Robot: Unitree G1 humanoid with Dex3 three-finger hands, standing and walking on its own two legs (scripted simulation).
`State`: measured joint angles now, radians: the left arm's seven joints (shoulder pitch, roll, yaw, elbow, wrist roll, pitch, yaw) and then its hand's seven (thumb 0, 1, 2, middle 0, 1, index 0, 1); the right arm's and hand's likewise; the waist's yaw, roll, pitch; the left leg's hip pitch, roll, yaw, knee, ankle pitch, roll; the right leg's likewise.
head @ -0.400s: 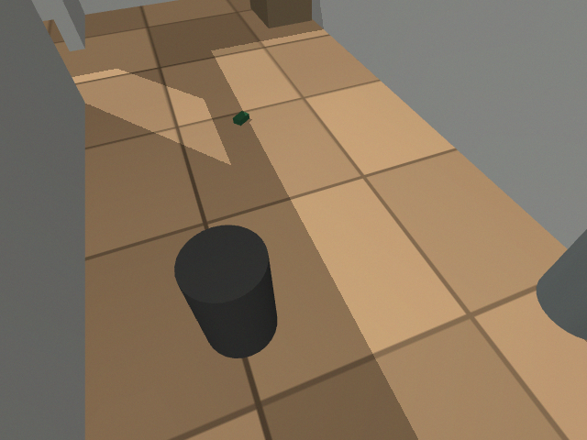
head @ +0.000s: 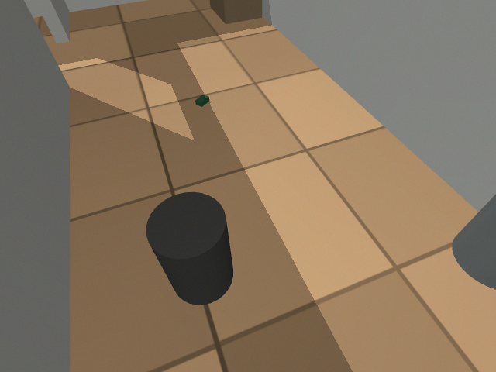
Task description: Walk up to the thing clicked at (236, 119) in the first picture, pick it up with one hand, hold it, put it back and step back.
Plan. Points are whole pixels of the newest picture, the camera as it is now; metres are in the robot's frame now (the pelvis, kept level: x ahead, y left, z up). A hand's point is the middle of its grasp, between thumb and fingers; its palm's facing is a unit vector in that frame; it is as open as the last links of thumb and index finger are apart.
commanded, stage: stand
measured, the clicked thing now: (202, 100) +1.92 +0.47 -0.76
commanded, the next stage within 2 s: walk up in 0.72 s
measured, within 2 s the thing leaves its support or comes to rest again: neither
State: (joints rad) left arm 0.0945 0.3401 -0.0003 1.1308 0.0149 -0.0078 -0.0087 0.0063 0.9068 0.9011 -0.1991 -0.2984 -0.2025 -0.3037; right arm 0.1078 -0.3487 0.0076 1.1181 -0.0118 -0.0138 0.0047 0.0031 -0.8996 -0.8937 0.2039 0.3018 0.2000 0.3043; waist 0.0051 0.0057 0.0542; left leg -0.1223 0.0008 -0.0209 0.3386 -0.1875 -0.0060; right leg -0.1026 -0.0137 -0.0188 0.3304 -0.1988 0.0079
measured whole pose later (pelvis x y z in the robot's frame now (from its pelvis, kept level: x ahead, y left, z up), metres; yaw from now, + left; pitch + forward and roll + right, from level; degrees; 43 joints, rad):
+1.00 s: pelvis -0.02 +0.05 -0.02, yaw -12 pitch +0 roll -1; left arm 0.18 0.40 0.04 0.94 0.03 0.04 0.01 0.01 0.91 0.90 -0.20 -0.30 -0.20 -0.30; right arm 0.08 -0.39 -0.09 0.89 -0.02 0.00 0.02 0.00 -0.90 -0.89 0.20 0.30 0.20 0.30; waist 0.01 -0.02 0.13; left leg -0.26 -0.01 0.04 0.58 -0.32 0.04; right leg -0.40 0.04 0.12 0.79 -0.43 0.01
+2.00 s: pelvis -0.03 +0.06 -0.02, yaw -37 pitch -3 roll +0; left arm 0.28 0.43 0.05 0.85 0.01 0.03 -0.03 0.01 0.91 0.90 -0.20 -0.30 -0.20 -0.30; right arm 0.27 -0.39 -0.04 0.80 -0.04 -0.03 0.01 0.00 -0.89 -0.89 0.21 0.30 0.20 0.31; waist -0.01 -0.05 0.12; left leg -0.25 0.07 0.09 0.58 -0.29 0.01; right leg -0.38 0.00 0.09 0.85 -0.42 0.00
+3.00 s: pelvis -0.03 +0.04 +0.00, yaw -42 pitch -2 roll +0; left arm 0.08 0.35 -0.01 1.13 0.01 -0.02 -0.01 0.01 0.91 0.90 -0.20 -0.30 -0.20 -0.30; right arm 0.09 -0.36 -0.01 1.11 -0.01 -0.01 0.02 0.00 -0.90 -0.89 0.20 0.30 0.20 0.30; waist -0.01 0.02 0.06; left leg -0.12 0.04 0.03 0.36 -0.21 -0.03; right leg -0.15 0.01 0.09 0.38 -0.18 0.02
